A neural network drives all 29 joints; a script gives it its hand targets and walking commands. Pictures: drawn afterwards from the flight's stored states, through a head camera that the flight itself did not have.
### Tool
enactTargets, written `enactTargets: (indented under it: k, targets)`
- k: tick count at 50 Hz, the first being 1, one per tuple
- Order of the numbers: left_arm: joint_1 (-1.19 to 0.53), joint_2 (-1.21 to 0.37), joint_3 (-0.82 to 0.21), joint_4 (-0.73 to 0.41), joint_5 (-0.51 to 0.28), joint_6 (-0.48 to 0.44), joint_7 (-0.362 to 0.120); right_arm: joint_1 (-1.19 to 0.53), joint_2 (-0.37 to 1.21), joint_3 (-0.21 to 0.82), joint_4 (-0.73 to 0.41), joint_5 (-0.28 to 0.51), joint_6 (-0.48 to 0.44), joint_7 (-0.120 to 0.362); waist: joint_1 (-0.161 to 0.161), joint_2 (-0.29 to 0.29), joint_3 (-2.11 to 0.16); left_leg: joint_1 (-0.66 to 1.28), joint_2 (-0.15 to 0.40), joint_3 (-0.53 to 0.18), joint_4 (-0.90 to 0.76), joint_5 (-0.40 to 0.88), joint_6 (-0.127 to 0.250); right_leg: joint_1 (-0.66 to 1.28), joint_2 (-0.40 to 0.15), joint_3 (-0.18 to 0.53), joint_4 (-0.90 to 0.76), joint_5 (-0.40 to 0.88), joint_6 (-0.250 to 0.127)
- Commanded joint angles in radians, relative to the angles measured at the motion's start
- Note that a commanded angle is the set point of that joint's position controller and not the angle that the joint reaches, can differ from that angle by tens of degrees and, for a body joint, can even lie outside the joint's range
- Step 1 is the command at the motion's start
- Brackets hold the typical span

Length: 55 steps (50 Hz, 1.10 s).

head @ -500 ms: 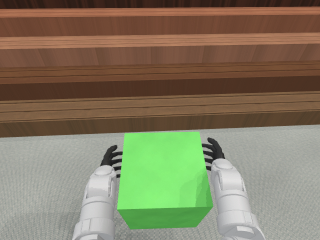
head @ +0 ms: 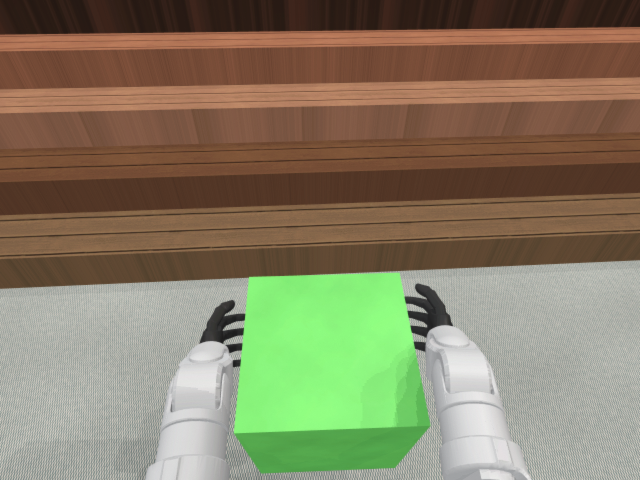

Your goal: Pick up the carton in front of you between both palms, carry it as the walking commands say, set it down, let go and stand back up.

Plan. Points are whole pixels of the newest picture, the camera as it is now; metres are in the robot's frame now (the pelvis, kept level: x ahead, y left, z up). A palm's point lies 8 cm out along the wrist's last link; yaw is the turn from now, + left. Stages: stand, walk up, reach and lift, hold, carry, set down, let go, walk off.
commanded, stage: reach and lift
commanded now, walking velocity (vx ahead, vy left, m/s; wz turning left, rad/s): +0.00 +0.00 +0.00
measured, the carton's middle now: (326, 378) +0.29 +0.00 -0.06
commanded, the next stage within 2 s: hold in 0.08 s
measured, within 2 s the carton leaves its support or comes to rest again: neither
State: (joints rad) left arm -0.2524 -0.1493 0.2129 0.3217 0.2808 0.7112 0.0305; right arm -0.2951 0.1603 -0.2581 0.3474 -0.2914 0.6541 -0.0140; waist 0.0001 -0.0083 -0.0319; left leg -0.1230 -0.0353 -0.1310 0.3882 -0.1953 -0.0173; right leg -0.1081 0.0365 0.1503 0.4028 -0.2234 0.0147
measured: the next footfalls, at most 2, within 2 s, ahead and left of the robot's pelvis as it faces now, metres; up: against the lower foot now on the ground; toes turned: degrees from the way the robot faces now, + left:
left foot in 1.22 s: +0.13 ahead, +0.09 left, +0.00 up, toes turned +6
right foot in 1.48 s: +0.32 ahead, -0.15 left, +0.00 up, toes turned -13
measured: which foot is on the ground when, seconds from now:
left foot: down 0.00-1.00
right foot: down 0.00-1.00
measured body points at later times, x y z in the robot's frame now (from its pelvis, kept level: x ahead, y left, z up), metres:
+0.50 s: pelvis -0.01 +0.00 +0.00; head -0.06 +0.00 +0.45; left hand +0.28 +0.15 +0.03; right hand +0.29 -0.15 +0.05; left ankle +0.02 +0.13 -0.74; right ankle +0.00 -0.13 -0.74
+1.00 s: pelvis +0.01 -0.01 -0.01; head -0.03 -0.02 +0.44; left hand +0.31 +0.14 +0.04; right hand +0.31 -0.16 +0.05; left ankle +0.02 +0.13 -0.74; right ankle +0.00 -0.14 -0.74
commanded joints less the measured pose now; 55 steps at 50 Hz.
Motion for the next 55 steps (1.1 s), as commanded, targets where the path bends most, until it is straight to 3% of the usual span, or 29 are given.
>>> enactTargets:
  k: [1, 10, 17, 30, 41, 42, 44, 45, 48, 50, 51, 52, 53, 54, 55]
  targets:
    - [-0.600, -0.952, -0.554, -0.118, -0.292, -0.069, -0.279, -0.427, 1.002, 0.547, 0.017, 0.261, 0.002, 0.279, 0.000, 0.000, -0.263, 0.118, -0.065, 0.070, -0.036, 0.215, -0.003, 0.037, 0.062, -0.073, -0.054, 0.252, 0.014]
    - [-0.563, -0.943, -0.627, -0.231, -0.339, -0.016, -0.273, -0.381, 0.998, 0.614, -0.099, 0.306, 0.060, 0.267, -0.010, -0.002, -0.289, 0.162, -0.067, 0.061, -0.054, 0.273, -0.005, 0.093, 0.060, -0.066, -0.072, 0.337, 0.021]
    - [-0.591, -0.926, -0.553, -0.166, -0.296, 0.008, -0.281, -0.433, 0.971, 0.552, -0.039, 0.275, 0.079, 0.284, 0.003, 0.002, -0.149, 0.115, -0.060, 0.072, -0.078, 0.083, 0.003, 0.024, 0.054, -0.078, -0.100, 0.121, 0.008]
    - [-0.686, -0.970, -0.556, -0.127, -0.305, -0.006, -0.291, -0.520, 0.988, 0.538, 0.003, 0.272, 0.061, 0.300, -0.008, 0.006, -0.212, 0.123, -0.053, 0.074, -0.063, 0.055, 0.001, 0.008, 0.054, -0.084, -0.084, 0.078, 0.001]
    - [-0.651, -0.967, -0.547, -0.132, -0.299, 0.000, -0.286, -0.497, 0.975, 0.537, -0.011, 0.270, 0.064, 0.300, -0.004, 0.010, -0.221, 0.143, -0.052, 0.072, -0.068, 0.122, -0.002, 0.029, 0.059, -0.086, -0.086, 0.139, 0.002]
    - [-0.668, -0.954, -0.549, -0.147, -0.303, -0.001, -0.281, -0.512, 0.961, 0.534, -0.027, 0.276, 0.065, 0.294, 0.000, 0.075, -0.188, 0.012, 0.119, 0.048, 0.006, -0.023, 0.012, -0.095, -0.104, -0.042, 0.009, 0.011, -0.011]
    - [-0.672, -0.959, -0.581, -0.200, -0.323, 0.003, -0.270, -0.482, 0.969, 0.565, -0.057, 0.288, 0.070, 0.277, -0.005, 0.074, -0.202, -0.091, 0.135, -0.044, -0.077, -0.456, 0.042, -0.150, -0.059, -0.049, 0.030, -0.342, -0.013]
    - [-0.683, -0.966, -0.606, -0.230, -0.341, 0.008, -0.267, -0.491, 0.970, 0.589, -0.097, 0.301, 0.076, 0.269, -0.007, 0.085, -0.190, -0.108, 0.157, -0.076, -0.103, -0.570, 0.057, -0.200, -0.045, -0.074, 0.067, -0.409, -0.011]
    - [-0.696, -0.969, -0.698, -0.321, -0.416, 0.045, -0.255, -0.486, 0.963, 0.674, -0.210, 0.354, 0.114, 0.242, -0.006, 0.165, -0.257, -0.065, 0.238, -0.134, -0.123, -0.489, 0.108, -0.237, -0.007, -0.200, 0.193, -0.185, -0.001]
    - [-0.704, -0.955, -0.755, -0.393, -0.466, 0.091, -0.244, -0.495, 0.945, 0.737, -0.306, 0.395, 0.165, 0.221, -0.002, 0.128, -0.291, -0.122, 0.206, -0.051, -0.061, -0.471, 0.102, -0.147, -0.011, -0.216, 0.074, -0.185, -0.016]
    - [-0.708, -0.944, -0.773, -0.428, -0.485, 0.119, -0.238, -0.507, 0.935, 0.764, -0.350, 0.414, 0.196, 0.212, -0.002, 0.059, -0.286, -0.186, 0.160, 0.026, 0.028, -0.450, 0.073, -0.092, -0.063, -0.137, -0.005, -0.247, -0.032]
    - [-0.683, -0.920, -0.779, -0.447, -0.496, 0.151, -0.229, -0.522, 0.922, 0.788, -0.391, 0.436, 0.231, 0.206, 0.008, -0.122, -0.275, -0.302, 0.096, 0.136, 0.220, -0.387, 0.026, -0.021, -0.200, 0.073, -0.111, -0.379, -0.076]
    - [-0.652, -0.891, -0.777, -0.460, -0.503, 0.184, -0.219, -0.519, 0.906, 0.809, -0.414, 0.458, 0.265, 0.202, 0.016, -0.257, -0.230, -0.477, 0.039, 0.222, 0.371, -0.314, -0.006, 0.079, -0.315, 0.264, -0.202, -0.415, -0.131]
    - [-0.634, -0.866, -0.772, -0.477, -0.499, 0.214, -0.206, -0.540, 0.895, 0.828, -0.438, 0.490, 0.300, 0.202, 0.026, -0.273, -0.188, -0.561, 0.058, 0.213, 0.362, -0.337, -0.001, 0.114, -0.368, 0.347, -0.208, -0.278, -0.187]
    - [-0.617, -0.839, -0.771, -0.512, -0.499, 0.244, -0.193, -0.544, 0.899, 0.855, -0.452, 0.526, 0.329, 0.202, 0.032, -0.211, -0.198, -0.551, 0.072, 0.203, 0.336, -0.335, 0.006, 0.126, -0.365, 0.309, -0.185, -0.157, -0.204]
